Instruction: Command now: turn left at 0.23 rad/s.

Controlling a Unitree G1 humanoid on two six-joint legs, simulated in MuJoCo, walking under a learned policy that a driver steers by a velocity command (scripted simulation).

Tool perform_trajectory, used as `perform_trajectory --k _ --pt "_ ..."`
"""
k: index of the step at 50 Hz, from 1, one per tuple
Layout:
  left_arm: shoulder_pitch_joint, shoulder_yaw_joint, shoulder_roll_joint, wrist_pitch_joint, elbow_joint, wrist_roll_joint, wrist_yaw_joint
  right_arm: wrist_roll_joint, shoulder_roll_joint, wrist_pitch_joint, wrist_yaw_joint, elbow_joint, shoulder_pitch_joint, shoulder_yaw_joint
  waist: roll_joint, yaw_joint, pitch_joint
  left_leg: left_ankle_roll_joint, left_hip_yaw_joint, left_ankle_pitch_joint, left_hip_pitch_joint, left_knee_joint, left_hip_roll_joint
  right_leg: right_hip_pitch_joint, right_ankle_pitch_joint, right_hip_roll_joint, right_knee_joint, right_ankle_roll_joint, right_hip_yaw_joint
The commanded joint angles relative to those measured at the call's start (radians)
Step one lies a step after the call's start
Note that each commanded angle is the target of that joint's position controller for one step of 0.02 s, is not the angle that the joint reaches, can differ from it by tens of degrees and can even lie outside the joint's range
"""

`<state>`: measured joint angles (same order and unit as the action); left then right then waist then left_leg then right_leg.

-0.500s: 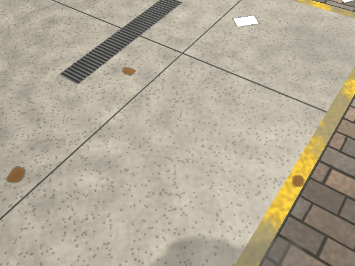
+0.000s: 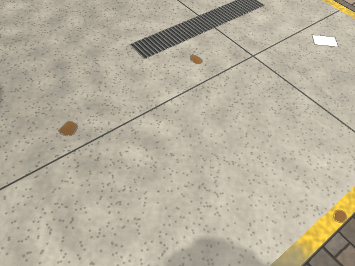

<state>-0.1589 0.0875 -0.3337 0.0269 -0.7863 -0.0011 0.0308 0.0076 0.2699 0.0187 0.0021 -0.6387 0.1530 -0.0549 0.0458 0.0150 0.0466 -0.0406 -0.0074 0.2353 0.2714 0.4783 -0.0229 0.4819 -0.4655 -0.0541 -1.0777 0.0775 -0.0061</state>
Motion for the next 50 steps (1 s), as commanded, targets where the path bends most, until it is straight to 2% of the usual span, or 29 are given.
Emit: perform_trajectory --k 1,4,6,8,9,10,11,12,13,14,15,18,21,26,38,50 --pt "-0.025 0.013 -0.063 -0.006 0.048 0.005 0.004 0.003 0.118 -0.022 0.013 0.047 -0.045 -0.027 -0.181 0.012 -0.15 -0.186 -0.17 -0.52 -0.143 -0.128 0.227 0.007 0.084 -0.012 0.041 0.014 0.039" --pt "0.012 -0.005 -0.032 -0.004 0.055 0.0 0.002 0.004 0.125 -0.02 0.015 0.023 -0.047 -0.027 -0.185 -0.014 -0.128 -0.184 -0.177 -0.388 -0.123 -0.135 0.221 -0.077 0.088 -0.015 0.248 0.012 0.033" --pt "0.019 -0.006 -0.043 -0.005 0.056 0.002 0.0 0.007 0.137 -0.016 0.012 0.002 -0.037 -0.028 -0.192 -0.03 -0.11 -0.197 -0.208 -0.311 -0.1 -0.141 0.232 -0.13 0.07 -0.007 0.336 0.005 0.023" --pt "0.002 -0.006 -0.047 -0.009 0.047 0.005 -0.003 0.003 0.125 -0.015 0.008 -0.016 -0.046 -0.02 -0.185 -0.022 -0.093 -0.19 -0.233 -0.238 -0.075 -0.138 0.23 -0.186 0.108 0.001 0.444 -0.008 0.016" --pt "-0.022 -0.009 -0.036 -0.013 0.035 0.002 -0.006 -0.003 0.111 -0.015 0.006 -0.025 -0.061 -0.013 -0.17 0.0 -0.087 -0.17 -0.228 -0.195 -0.052 -0.126 0.213 -0.243 0.187 0.008 0.55 -0.02 0.007" --pt "-0.041 -0.015 -0.029 -0.018 0.025 -0.009 -0.01 -0.008 0.092 -0.018 0.004 -0.042 -0.049 -0.004 -0.141 0.019 -0.08 -0.131 -0.216 -0.146 -0.019 -0.12 0.189 -0.323 0.334 0.005 0.682 -0.037 0.013" --pt "-0.053 -0.012 -0.061 -0.024 0.023 -0.023 -0.009 0.003 0.071 -0.026 0.003 -0.058 -0.012 0.003 -0.089 0.005 -0.099 -0.077 -0.196 -0.082 0.015 -0.097 0.148 -0.407 0.487 -0.049 0.693 -0.056 0.08" --pt "-0.047 -0.001 -0.127 -0.025 0.028 -0.02 -0.006 0.018 0.078 -0.034 -0.004 -0.065 0.028 -0.001 0.026 -0.048 -0.1 -0.034 -0.131 0.001 0.032 -0.059 0.077 -0.412 0.583 -0.106 0.649 -0.095 0.115" --pt "-0.01 -0.004 -0.101 -0.028 0.012 -0.008 -0.013 0.019 0.063 -0.032 -0.002 -0.071 0.025 0.001 0.11 -0.062 -0.097 0.004 -0.073 0.03 -0.05 -0.07 0.033 -0.286 0.377 -0.1 0.665 -0.138 0.122" --pt "0.018 -0.015 -0.053 -0.035 0.024 -0.009 -0.021 0.019 0.093 -0.026 0.003 -0.078 -0.025 -0.004 0.074 -0.031 -0.062 0.018 -0.073 0.003 -0.086 -0.052 0.034 -0.232 0.276 -0.071 0.687 -0.129 0.109" --pt "0.018 -0.02 -0.042 -0.041 0.017 -0.017 -0.021 0.011 0.099 -0.021 0.008 -0.08 -0.044 -0.009 0.052 -0.023 -0.06 0.01 -0.073 -0.02 -0.091 -0.04 0.038 -0.221 0.254 -0.057 0.693 -0.107 0.094" --pt "-0.008 -0.026 -0.04 -0.06 -0.007 -0.013 -0.018 0.007 0.084 -0.005 0.017 -0.104 -0.028 -0.009 0.022 -0.017 -0.052 -0.004 -0.088 -0.081 -0.082 -0.047 0.049 -0.244 0.294 -0.036 0.675 -0.081 0.07" --pt "-0.018 -0.03 -0.035 -0.058 -0.026 -0.01 -0.01 0.004 0.071 -0.008 0.018 -0.137 -0.016 -0.01 -0.012 -0.01 -0.049 0.003 -0.085 -0.099 -0.08 -0.051 0.049 -0.258 0.3 -0.027 0.668 -0.084 0.062" --pt "-0.018 -0.035 -0.032 -0.053 -0.055 -0.008 -0.005 0.001 0.073 -0.01 0.024 -0.197 0.002 -0.014 -0.045 -0.009 -0.043 0.015 -0.081 -0.127 -0.088 -0.057 0.049 -0.27 0.312 -0.017 0.669 -0.09 0.055" --pt "-0.025 -0.045 -0.019 -0.049 -0.139 -0.006 -0.005 -0.004 0.082 -0.01 0.037 -0.321 0.021 -0.012 -0.044 -0.014 -0.032 0.024 -0.069 -0.157 -0.112 -0.065 0.051 -0.278 0.334 0.005 0.685 -0.093 0.039" --pt "-0.054 -0.054 -0.014 -0.046 -0.201 -0.004 0.001 -0.005 0.07 -0.011 0.041 -0.403 0.028 -0.003 -0.043 -0.015 -0.02 0.029 -0.054 -0.144 -0.106 -0.074 0.047 -0.274 0.324 0.017 0.696 -0.096 0.034"
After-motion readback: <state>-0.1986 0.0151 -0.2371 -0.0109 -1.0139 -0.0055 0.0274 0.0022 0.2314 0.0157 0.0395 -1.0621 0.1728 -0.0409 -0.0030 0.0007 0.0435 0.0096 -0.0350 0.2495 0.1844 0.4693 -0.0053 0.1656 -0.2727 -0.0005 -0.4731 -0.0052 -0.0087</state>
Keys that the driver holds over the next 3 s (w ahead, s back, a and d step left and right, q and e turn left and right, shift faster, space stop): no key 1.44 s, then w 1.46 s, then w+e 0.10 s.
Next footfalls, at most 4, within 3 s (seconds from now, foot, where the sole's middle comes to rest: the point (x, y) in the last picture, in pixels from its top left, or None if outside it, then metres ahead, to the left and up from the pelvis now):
0.22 right None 0.04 -0.14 -0.78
2.16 right None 0.45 -0.12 -0.78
2.72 left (147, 190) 0.75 0.12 -0.78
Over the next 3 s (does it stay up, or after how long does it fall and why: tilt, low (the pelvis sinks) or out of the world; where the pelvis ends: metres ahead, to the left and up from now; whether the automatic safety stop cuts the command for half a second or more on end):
stays up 0.73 0.03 0.01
